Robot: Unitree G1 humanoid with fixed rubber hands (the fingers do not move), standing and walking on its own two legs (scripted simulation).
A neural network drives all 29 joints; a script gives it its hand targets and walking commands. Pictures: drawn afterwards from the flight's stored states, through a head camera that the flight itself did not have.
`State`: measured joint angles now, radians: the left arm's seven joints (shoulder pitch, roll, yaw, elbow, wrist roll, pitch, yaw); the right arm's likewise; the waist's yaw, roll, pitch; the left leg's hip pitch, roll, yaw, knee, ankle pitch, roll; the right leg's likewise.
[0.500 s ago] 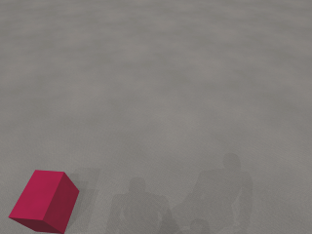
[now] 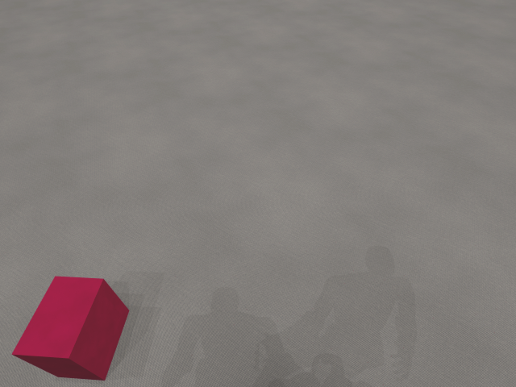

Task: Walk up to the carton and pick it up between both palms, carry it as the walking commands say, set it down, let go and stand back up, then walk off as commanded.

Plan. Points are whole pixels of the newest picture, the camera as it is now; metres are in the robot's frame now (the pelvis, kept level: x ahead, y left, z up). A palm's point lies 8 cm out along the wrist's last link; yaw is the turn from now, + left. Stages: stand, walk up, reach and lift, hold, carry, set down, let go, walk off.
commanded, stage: walk off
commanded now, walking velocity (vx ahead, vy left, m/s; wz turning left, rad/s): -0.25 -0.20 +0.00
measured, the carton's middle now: (80, 328) +0.44 +0.66 -0.64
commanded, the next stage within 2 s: stand in 0.98 s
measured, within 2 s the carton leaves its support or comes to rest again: neither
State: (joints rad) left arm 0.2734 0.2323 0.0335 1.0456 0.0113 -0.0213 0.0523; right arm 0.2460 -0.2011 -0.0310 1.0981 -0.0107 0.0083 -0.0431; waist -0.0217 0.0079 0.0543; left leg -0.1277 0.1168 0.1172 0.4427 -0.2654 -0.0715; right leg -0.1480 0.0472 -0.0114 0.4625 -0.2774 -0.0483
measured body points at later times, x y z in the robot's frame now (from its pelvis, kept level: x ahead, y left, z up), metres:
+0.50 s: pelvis -0.11 -0.10 -0.02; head -0.05 -0.11 +0.43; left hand -0.03 +0.16 -0.15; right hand -0.03 -0.36 -0.17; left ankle -0.17 -0.02 -0.65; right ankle -0.03 -0.16 -0.74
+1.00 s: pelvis -0.27 -0.18 -0.01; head -0.22 -0.14 +0.44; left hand -0.19 +0.11 -0.16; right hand -0.20 -0.46 -0.12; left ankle -0.21 -0.06 -0.74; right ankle -0.31 -0.39 -0.66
